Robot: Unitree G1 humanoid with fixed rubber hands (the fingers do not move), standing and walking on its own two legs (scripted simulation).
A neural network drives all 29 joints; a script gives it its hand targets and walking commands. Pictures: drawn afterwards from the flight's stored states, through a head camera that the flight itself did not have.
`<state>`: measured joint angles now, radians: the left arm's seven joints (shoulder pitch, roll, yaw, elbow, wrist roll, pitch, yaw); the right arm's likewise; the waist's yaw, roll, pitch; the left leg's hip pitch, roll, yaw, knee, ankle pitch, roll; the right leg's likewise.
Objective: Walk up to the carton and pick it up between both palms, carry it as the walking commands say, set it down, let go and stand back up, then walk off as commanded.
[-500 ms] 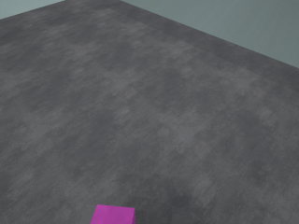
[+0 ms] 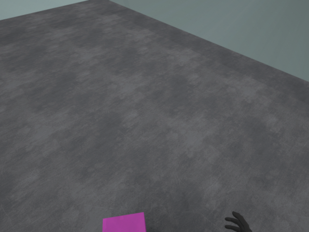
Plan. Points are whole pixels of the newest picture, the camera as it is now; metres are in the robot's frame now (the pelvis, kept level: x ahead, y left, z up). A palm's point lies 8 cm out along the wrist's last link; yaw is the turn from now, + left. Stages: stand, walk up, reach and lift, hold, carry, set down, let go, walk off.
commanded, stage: stand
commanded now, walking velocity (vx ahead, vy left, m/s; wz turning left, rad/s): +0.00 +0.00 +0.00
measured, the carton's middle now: out of the picture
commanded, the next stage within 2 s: none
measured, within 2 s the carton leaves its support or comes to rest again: neither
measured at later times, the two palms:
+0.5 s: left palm out of the picture -0.13 +0.27 -0.16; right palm out of the picture -0.08 -0.19 -0.13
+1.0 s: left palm out of the picture -0.14 +0.23 -0.15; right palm out of the picture -0.12 -0.22 -0.16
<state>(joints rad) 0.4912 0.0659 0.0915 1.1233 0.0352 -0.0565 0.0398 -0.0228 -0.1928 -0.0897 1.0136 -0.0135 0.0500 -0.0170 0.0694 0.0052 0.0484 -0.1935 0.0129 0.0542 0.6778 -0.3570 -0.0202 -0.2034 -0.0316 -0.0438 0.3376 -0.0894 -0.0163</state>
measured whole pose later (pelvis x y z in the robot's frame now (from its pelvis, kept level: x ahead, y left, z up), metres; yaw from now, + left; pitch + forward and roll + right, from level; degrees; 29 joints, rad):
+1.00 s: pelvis -0.14 +0.01 -0.01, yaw -1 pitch -1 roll +1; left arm 0.27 0.12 0.09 1.10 0.04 0.01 0.04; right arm 0.26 -0.15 -0.09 1.05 -0.02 0.03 -0.04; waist 0.03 0.01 0.01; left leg -0.11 0.00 0.07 0.41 -0.27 0.05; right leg -0.25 0.04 -0.05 0.48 -0.22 -0.07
